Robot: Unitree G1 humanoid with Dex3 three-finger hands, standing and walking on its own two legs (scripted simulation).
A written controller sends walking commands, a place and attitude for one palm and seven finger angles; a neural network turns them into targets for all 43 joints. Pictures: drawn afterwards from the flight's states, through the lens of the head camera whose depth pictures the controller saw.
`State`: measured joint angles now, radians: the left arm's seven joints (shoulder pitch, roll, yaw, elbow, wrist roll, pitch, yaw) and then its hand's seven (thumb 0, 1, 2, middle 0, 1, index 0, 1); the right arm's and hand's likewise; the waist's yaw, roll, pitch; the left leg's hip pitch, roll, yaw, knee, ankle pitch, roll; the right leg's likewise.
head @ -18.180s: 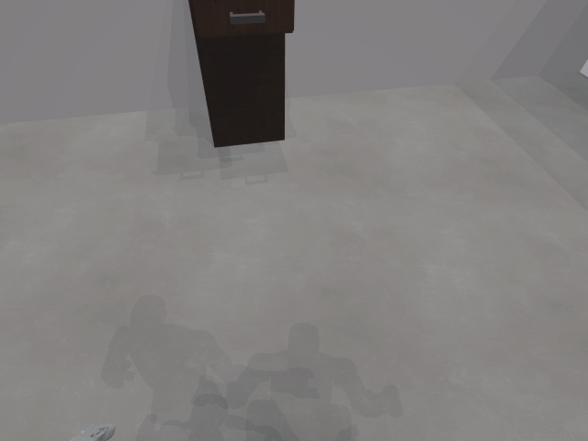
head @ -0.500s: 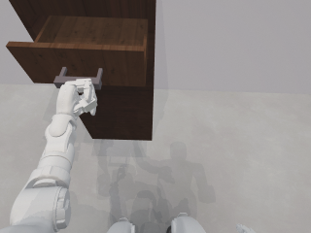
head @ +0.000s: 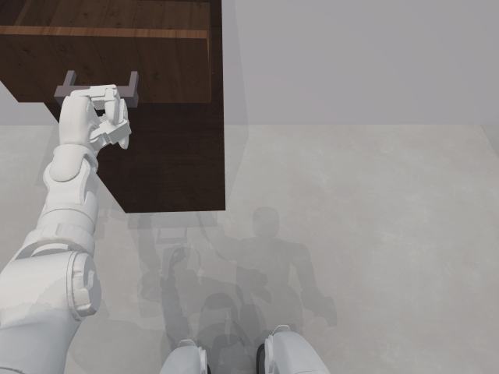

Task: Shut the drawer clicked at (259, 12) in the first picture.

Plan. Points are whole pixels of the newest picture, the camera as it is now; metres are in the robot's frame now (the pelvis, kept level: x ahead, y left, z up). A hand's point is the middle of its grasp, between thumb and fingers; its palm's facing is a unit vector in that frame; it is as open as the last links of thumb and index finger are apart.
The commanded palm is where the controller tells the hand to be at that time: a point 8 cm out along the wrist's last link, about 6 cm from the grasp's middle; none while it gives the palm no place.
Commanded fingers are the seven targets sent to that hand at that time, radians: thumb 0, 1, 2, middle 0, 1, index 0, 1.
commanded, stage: push the drawer shut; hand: left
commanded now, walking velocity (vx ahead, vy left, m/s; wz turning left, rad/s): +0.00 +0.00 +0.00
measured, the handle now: (100, 86) +0.57 +0.21 +0.08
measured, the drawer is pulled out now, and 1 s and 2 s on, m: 0.09 0.00 0.00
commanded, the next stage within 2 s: pull the fist back off the drawer in 1.14 s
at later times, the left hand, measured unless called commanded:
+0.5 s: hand (126, 90) +0.56 +0.16 +0.08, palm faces -0.02 -1.00 -0.01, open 3.1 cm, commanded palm +0.55 +0.20 +0.08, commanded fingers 0.00 0.90 0.90 -1.40 -1.60 -1.40 -1.60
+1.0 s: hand (123, 79) +0.59 +0.17 +0.08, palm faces -0.01 -1.00 -0.03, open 3.1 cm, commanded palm +0.61 +0.18 +0.08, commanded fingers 0.00 0.90 0.90 -1.40 -1.60 -1.40 -1.60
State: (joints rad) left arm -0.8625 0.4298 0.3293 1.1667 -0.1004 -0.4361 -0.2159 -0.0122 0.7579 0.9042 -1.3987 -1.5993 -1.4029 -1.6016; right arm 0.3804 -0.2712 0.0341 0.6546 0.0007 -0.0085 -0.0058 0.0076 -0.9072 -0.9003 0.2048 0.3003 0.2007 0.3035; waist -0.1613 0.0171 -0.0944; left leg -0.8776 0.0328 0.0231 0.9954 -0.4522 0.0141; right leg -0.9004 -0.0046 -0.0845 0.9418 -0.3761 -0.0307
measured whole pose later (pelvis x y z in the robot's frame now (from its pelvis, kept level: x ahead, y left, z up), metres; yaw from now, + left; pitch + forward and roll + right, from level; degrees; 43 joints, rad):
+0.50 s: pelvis +0.01 +0.01 -0.01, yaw -1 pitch +24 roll -3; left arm -1.07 0.55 0.40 1.27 -0.02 -0.38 -0.18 0.01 0.72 0.87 -1.40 -1.60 -1.40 -1.60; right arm 0.44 -0.27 0.05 0.63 -0.04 0.03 0.02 0.01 -0.91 -0.90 0.21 0.30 0.20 0.30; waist -0.24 0.03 -0.10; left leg -0.99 0.04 0.02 1.04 -0.48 0.03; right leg -0.99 0.01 -0.08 0.95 -0.38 -0.02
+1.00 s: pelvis +0.00 +0.01 -0.02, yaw +0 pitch +27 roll -5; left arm -1.27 0.64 0.34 1.39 0.02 -0.33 -0.16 -0.01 0.56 0.90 -1.40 -1.60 -1.40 -1.60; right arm 0.46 -0.27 0.07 0.65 -0.06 0.02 0.02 0.00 -0.91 -0.90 0.21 0.30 0.20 0.30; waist -0.29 0.04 -0.09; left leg -1.10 0.04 -0.03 1.10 -0.48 0.03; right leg -1.08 0.00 -0.13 0.98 -0.38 -0.02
